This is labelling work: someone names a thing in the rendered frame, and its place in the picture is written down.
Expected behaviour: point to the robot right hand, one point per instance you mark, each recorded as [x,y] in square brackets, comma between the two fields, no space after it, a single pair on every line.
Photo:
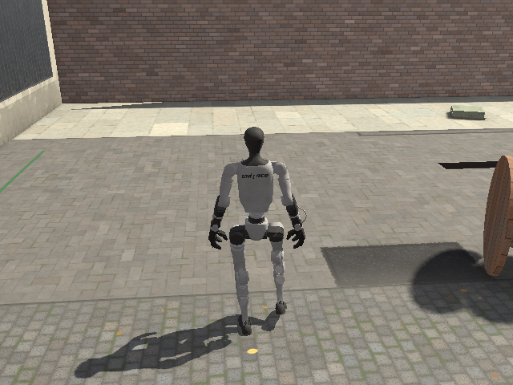
[299,235]

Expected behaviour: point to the right robot forearm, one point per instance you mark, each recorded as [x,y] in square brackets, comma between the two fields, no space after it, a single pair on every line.
[294,215]

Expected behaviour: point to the left robot forearm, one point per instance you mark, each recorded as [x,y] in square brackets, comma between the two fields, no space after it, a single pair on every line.
[217,216]

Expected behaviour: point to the right robot thigh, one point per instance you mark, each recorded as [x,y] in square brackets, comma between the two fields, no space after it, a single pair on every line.
[276,237]

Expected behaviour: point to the robot left upper arm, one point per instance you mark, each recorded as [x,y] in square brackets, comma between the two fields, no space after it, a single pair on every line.
[226,184]

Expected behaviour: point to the robot left hand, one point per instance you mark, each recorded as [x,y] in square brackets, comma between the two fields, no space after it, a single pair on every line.
[213,238]

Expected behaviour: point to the humanoid robot head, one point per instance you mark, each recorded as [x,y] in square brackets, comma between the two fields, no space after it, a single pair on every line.
[254,139]

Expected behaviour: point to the robot right upper arm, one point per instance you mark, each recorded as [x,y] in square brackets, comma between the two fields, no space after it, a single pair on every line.
[284,182]

